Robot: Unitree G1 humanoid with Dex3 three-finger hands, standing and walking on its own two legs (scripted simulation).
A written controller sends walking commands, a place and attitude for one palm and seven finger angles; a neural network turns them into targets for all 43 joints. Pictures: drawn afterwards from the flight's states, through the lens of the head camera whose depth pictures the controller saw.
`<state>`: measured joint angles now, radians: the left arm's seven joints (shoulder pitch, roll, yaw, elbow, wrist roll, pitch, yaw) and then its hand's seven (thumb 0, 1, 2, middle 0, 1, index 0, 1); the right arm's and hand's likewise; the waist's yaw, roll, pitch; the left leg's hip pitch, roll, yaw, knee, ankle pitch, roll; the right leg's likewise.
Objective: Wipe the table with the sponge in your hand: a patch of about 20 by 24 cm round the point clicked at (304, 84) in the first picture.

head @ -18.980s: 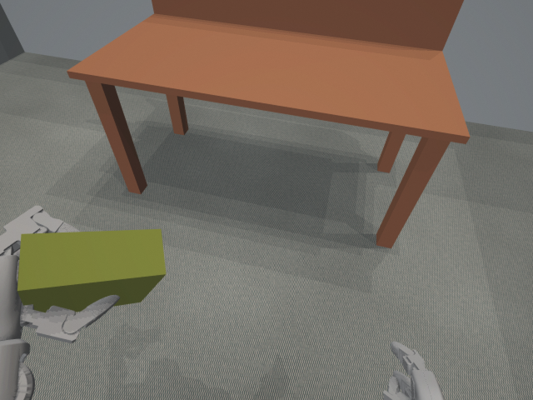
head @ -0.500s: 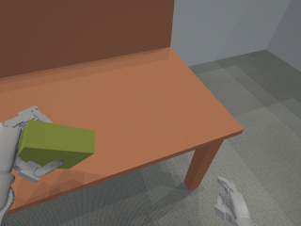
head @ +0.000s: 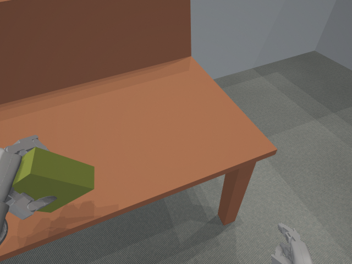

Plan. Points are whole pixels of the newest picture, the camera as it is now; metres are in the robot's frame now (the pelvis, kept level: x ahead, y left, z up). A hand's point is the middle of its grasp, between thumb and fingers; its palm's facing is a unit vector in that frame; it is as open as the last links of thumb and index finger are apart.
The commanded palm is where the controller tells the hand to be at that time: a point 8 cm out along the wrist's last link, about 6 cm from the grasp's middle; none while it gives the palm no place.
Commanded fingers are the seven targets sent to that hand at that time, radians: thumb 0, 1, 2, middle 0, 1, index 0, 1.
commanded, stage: turn the palm down, sponge in hand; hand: left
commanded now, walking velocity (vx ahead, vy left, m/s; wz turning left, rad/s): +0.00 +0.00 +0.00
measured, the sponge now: (54, 186) +0.23 +0.28 +0.10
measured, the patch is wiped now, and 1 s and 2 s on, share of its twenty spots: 0.00 0.00 0.00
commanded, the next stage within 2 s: move the sponge above the wiping area in 1.32 s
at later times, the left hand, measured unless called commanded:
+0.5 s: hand (28, 184) +0.22 +0.32 +0.12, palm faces +0.14 -0.27 -0.95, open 9.5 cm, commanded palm +0.19 +0.32 +0.18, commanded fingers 0.00 0.10 1.30 -1.20 -1.60 -1.20 -1.60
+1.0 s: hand (19, 186) +0.22 +0.34 +0.11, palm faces +0.05 -0.09 -0.99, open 9.5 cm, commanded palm +0.18 +0.33 +0.18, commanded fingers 0.00 0.10 1.30 -1.20 -1.60 -1.20 -1.60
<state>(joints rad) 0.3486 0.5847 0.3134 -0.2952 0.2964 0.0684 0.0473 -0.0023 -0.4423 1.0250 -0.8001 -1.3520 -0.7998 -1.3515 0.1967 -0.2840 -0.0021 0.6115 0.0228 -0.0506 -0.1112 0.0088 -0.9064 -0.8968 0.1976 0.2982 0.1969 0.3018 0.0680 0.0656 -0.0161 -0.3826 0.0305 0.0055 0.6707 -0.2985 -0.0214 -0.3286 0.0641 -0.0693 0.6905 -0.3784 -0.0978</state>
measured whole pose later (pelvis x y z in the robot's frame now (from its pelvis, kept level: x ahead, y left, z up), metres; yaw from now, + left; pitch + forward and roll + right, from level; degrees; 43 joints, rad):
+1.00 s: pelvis -0.01 +0.05 +0.02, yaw +0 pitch -4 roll +0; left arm 0.13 0.48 -0.05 -0.14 0.90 0.38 0.02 0.00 -0.44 1.03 -0.80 -1.36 -0.80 -1.36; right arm 0.00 -0.24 0.06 0.70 0.03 0.03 -0.06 0.01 -0.91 -0.90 0.20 0.30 0.20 0.30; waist 0.13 0.11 0.01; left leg -0.18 -0.02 0.03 0.43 -0.18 0.04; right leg -0.12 0.02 -0.04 0.44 -0.24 -0.03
